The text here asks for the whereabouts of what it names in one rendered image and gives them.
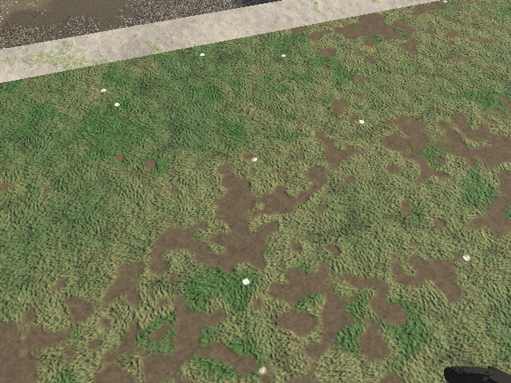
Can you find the right robot hand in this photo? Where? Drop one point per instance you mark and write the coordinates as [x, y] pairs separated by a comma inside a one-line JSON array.
[[466, 374]]

